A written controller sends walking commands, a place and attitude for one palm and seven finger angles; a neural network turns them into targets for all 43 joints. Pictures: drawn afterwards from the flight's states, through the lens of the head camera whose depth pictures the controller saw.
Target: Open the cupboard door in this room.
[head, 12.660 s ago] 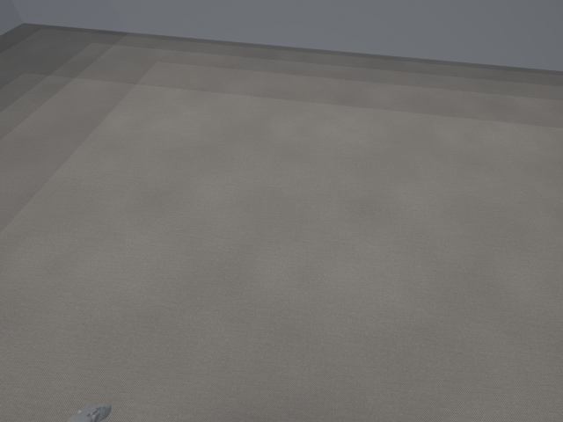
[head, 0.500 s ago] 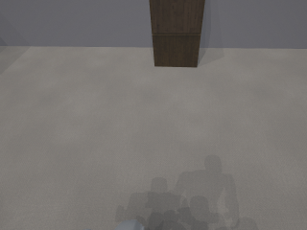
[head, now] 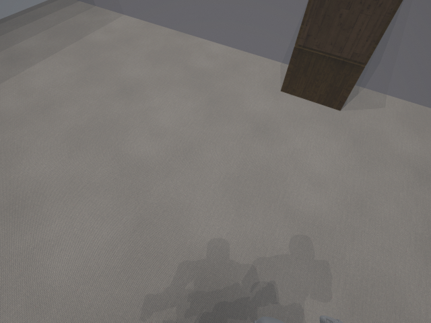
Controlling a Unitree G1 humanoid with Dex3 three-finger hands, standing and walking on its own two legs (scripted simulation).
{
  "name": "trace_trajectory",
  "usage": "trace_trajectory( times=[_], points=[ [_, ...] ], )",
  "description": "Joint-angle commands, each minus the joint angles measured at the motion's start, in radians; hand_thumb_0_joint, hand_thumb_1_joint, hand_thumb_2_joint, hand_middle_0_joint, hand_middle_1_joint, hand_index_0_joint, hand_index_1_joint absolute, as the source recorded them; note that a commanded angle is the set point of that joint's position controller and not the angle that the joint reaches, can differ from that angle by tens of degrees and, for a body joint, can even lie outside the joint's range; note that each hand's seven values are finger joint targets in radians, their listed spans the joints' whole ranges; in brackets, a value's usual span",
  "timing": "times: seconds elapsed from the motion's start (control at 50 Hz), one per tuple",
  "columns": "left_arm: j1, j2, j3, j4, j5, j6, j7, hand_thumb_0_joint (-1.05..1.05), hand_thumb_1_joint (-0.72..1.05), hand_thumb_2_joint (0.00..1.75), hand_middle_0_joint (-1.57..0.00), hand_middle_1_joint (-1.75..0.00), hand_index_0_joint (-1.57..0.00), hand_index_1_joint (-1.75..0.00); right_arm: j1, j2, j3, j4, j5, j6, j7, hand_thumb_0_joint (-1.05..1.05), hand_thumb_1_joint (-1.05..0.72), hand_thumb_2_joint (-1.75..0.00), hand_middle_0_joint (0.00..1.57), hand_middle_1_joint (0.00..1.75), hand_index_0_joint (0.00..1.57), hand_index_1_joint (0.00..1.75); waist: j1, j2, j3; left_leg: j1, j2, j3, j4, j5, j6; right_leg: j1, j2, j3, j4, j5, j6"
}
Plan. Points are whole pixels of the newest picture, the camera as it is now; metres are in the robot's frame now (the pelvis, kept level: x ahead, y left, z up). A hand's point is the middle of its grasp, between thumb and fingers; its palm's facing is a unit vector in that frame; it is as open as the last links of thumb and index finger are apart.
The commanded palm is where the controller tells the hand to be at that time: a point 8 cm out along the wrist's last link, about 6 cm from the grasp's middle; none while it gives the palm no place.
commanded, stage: turn or walk to find it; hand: left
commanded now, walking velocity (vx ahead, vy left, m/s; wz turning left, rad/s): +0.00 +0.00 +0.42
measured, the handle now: out of the picture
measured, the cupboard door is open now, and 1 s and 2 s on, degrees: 0 0 0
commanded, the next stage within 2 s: stand and wait in 0.26 s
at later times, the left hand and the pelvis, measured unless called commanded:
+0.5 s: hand out of the picture +0.02 +0.14 -0.14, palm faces +0.20 -0.94 -0.27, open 7.3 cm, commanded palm none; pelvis -0.01 -0.06 +0.00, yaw +11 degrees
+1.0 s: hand out of the picture -0.09 +0.14 -0.18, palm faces +0.29 -0.94 -0.21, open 7.4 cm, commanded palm none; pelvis -0.04 -0.03 +0.00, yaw +14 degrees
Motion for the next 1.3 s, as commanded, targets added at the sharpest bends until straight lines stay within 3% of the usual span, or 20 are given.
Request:
trace_trajectory(
  times=[0.0, 0.12, 0.2, 0.22, 0.24, 0.26, 0.32, 0.36, 0.56, 0.62, 0.66, 0.7, 0.72, 0.74, 0.86, 0.9, 0.94, 1.0, 1.14, 1.28],
  points=[
    [-0.039, 0.052, 0.013, -0.102, 0.003, -0.027, 0.008, 0.00, 0.90, 0.90, -0.20, -0.30, -0.20, -0.30, 0.075, -0.208, -0.054, -0.044, 0.003, -0.018, -0.009, 0.00, -0.90, -0.90, 0.20, 0.30, 0.20, 0.30, -0.054, 0.175, -0.085, 0.125, 0.238, -0.240, -0.168, 0.417, 0.132, -0.076, 0.007, 0.032, -0.045, 0.007, 0.014],
    [-0.075, 0.030, 0.006, -0.140, -0.004, -0.037, 0.012, 0.00, 0.90, 0.90, -0.20, -0.30, -0.20, -0.30, 0.089, -0.212, -0.065, -0.049, -0.007, -0.006, -0.006, 0.00, -0.90, -0.90, 0.20, 0.30, 0.20, 0.30, -0.066, 0.201, -0.089, 0.063, 0.226, -0.318, -0.130, 0.423, 0.139, 0.050, 0.052, 0.020, -0.281, -0.037, -0.003],
    [0.039, 0.045, 0.014, -0.117, -0.007, -0.056, 0.018, 0.00, 0.90, 0.90, -0.20, -0.30, -0.20, -0.30, 0.062, -0.191, -0.068, -0.061, 0.001, -0.002, -0.003, 0.00, -0.90, -0.90, 0.20, 0.30, 0.20, 0.30, -0.004, 0.155, -0.136, -0.070, 0.154, -0.308, -0.022, 0.336, 0.073, 0.314, 0.060, 0.006, -0.634, 0.198, -0.018],
    [0.067, 0.103, 0.025, -0.116, 0.002, -0.068, 0.025, 0.00, 0.90, 0.90, -0.20, -0.30, -0.20, -0.30, 0.083, -0.147, -0.065, -0.064, 0.011, -0.004, 0.003, 0.00, -0.90, -0.90, 0.20, 0.30, 0.20, 0.30, 0.004, 0.013, -0.160, -0.206, 0.086, -0.248, 0.094, 0.162, 0.015, 0.466, -0.065, 0.130, -0.742, 0.234, -0.051],
    [0.075, 0.183, 0.041, -0.120, 0.015, -0.074, 0.031, 0.00, 0.90, 0.90, -0.20, -0.30, -0.20, -0.30, 0.090, -0.083, -0.051, -0.090, 0.011, -0.007, 0.007, 0.00, -0.90, -0.90, 0.20, 0.30, 0.20, 0.30, 0.008, -0.241, -0.137, -0.380, -0.059, -0.076, 0.306, -0.230, -0.057, 0.514, -0.324, 0.377, -0.780, 0.344, -0.164],
    [0.067, 0.177, 0.042, -0.132, 0.002, -0.074, 0.031, 0.00, 0.90, 0.90, -0.20, -0.30, -0.20, -0.30, 0.070, -0.129, -0.062, -0.084, -0.002, 0.008, -0.001, 0.00, -0.90, -0.90, 0.20, 0.30, 0.20, 0.30, 0.022, -0.242, -0.123, -0.344, -0.021, -0.120, 0.474, -0.328, -0.057, 0.369, -0.379, 0.394, -0.802, 0.377, -0.229],
    [-0.071, 0.079, 0.017, -0.148, 0.000, -0.071, 0.030, 0.00, 0.90, 0.90, -0.20, -0.30, -0.20, -0.30, 0.123, -0.115, -0.064, -0.013, -0.002, 0.026, 0.010, 0.00, -0.90, -0.90, 0.20, 0.30, 0.20, 0.30, -0.057, -0.078, -0.031, -0.315, 0.018, -0.111, 0.677, -0.157, -0.061, 0.242, -0.229, 0.186, -0.780, 0.348, -0.207],
    [-0.061, 0.055, 0.006, -0.139, 0.003, -0.081, 0.027, 0.00, 0.90, 0.90, -0.20, -0.30, -0.20, -0.30, 0.157, -0.099, -0.055, 0.014, -0.002, 0.028, 0.011, 0.00, -0.90, -0.90, 0.20, 0.30, 0.20, 0.30, -0.055, -0.112, -0.048, -0.293, 0.021, -0.085, 0.676, -0.092, -0.078, 0.265, -0.179, 0.105, -0.770, 0.426, -0.186],
    [0.087, 0.089, 0.010, -0.014, 0.012, -0.080, 0.026, 0.00, 0.90, 0.90, -0.20, -0.30, -0.20, -0.30, 0.072, -0.060, -0.018, 0.052, 0.010, 0.009, -0.005, 0.00, -0.90, -0.90, 0.20, 0.30, 0.20, 0.30, 0.012, -0.134, -0.073, -0.150, 0.044, 0.010, 0.253, -0.180, -0.085, 0.373, -0.197, 0.119, -0.728, 0.636, -0.241],
    [0.084, 0.095, 0.015, 0.015, 0.009, -0.075, 0.029, 0.00, 0.90, 0.90, -0.20, -0.30, -0.20, -0.30, 0.076, -0.059, -0.012, 0.063, 0.015, 0.000, -0.009, 0.00, -0.90, -0.90, 0.20, 0.30, 0.20, 0.30, 0.002, -0.137, -0.090, -0.079, 0.035, 0.027, 0.105, -0.126, -0.077, 0.380, -0.201, 0.105, -0.680, 0.664, -0.223],
    [0.054, 0.084, 0.013, 0.022, -0.001, -0.069, 0.033, 0.00, 0.90, 0.90, -0.20, -0.30, -0.20, -0.30, 0.135, -0.065, -0.010, 0.088, 0.013, -0.013, -0.010, 0.00, -0.90, -0.90, 0.20, 0.30, 0.20, 0.30, -0.035, -0.095, -0.108, 0.067, 0.050, 0.027, -0.090, 0.048, -0.064, 0.304, -0.177, 0.066, -0.622, 0.552, -0.165],
    [0.080, 0.000, -0.007, 0.012, -0.008, -0.057, 0.026, 0.00, 0.90, 0.90, -0.20, -0.30, -0.20, -0.30, 0.141, -0.150, -0.022, 0.090, 0.003, -0.029, -0.015, 0.00, -0.90, -0.90, 0.20, 0.30, 0.20, 0.30, -0.027, 0.187, -0.122, 0.194, 0.258, -0.190, -0.137, 0.341, 0.030, 0.127, -0.032, -0.044, -0.496, 0.221, -0.066],
    [0.054, -0.022, -0.022, 0.015, -0.007, -0.053, 0.025, 0.00, 0.90, 0.90, -0.20, -0.30, -0.20, -0.30, 0.123, -0.165, -0.022, 0.092, 0.005, -0.027, -0.021, 0.00, -0.90, -0.90, 0.20, 0.30, 0.20, 0.30, -0.032, 0.258, -0.097, 0.145, 0.329, -0.251, -0.191, 0.384, 0.093, 0.111, 0.005, -0.059, -0.414, -0.011, -0.041],
    [0.009, -0.021, -0.025, 0.022, -0.004, -0.044, 0.027, 0.00, 0.90, 0.90, -0.20, -0.30, -0.20, -0.30, 0.114, -0.145, -0.018, 0.103, 0.002, -0.029, -0.029, 0.00, -0.90, -0.90, 0.20, 0.30, 0.20, 0.30, -0.050, 0.299, -0.051, 0.083, 0.321, -0.252, -0.240, 0.376, 0.122, 0.111, 0.007, -0.032, -0.326, -0.099, -0.034],
    [0.080, -0.048, -0.040, 0.094, 0.001, -0.046, 0.017, 0.00, 0.90, 0.90, -0.20, -0.30, -0.20, -0.30, 0.057, -0.121, -0.014, 0.114, 0.004, -0.033, -0.036, 0.00, -0.90, -0.90, 0.20, 0.30, 0.20, 0.30, -0.014, 0.163, -0.030, 0.069, 0.228, -0.126, -0.169, 0.410, 0.093, 0.186, 0.013, -0.012, -0.470, 0.039, -0.030],
    [0.131, -0.040, -0.043, 0.118, 0.003, -0.055, 0.020, 0.00, 0.90, 0.90, -0.20, -0.30, -0.20, -0.30, 0.057, -0.111, -0.014, 0.118, 0.012, -0.035, -0.034, 0.00, -0.90, -0.90, 0.20, 0.30, 0.20, 0.30, 0.000, 0.125, -0.050, 0.057, 0.182, -0.099, -0.117, 0.314, 0.050, 0.267, 0.009, -0.009, -0.640, 0.201, -0.028],
    [0.114, 0.000, -0.046, 0.125, 0.005, -0.069, 0.025, 0.00, 0.90, 0.90, -0.20, -0.30, -0.20, -0.30, 0.086, -0.070, -0.007, 0.122, 0.019, -0.035, -0.027, 0.00, -0.90, -0.90, 0.20, 0.30, 0.20, 0.30, -0.028, 0.038, -0.037, 0.026, 0.116, -0.057, -0.095, 0.181, -0.006, 0.298, -0.058, 0.074, -0.705, 0.359, -0.059],
    [0.054, 0.028, -0.030, 0.105, 0.002, -0.068, 0.024, 0.00, 0.90, 0.90, -0.20, -0.30, -0.20, -0.30, 0.096, -0.067, -0.009, 0.118, 0.011, -0.018, -0.022, 0.00, -0.90, -0.90, 0.20, 0.30, 0.20, 0.30, -0.042, -0.078, 0.026, 0.022, 0.081, -0.035, -0.075, 0.072, -0.031, 0.186, -0.088, 0.097, -0.724, 0.208, -0.087],
    [0.050, 0.000, -0.023, 0.082, -0.001, -0.059, 0.027, 0.00, 0.90, 0.90, -0.20, -0.30, -0.20, -0.30, 0.133, -0.065, 0.001, 0.124, 0.006, -0.029, -0.019, 0.00, -0.90, -0.90, 0.20, 0.30, 0.20, 0.30, -0.028, 0.050, -0.019, -0.005, 0.110, -0.088, -0.112, 0.102, -0.010, 0.216, -0.044, 0.038, -0.689, 0.151, -0.071],
    [0.060, -0.013, -0.033, 0.103, -0.007, -0.069, 0.030, 0.00, 0.90, 0.90, -0.20, -0.30, -0.20, -0.30, 0.185, -0.050, 0.010, 0.162, 0.010, -0.040, -0.025, 0.00, -0.90, -0.90, 0.20, 0.30, 0.20, 0.30, -0.022, 0.052, -0.031, -0.011, 0.111, -0.079, -0.128, 0.165, -0.019, 0.296, -0.039, 0.031, -0.693, 0.256, -0.078]
  ],
)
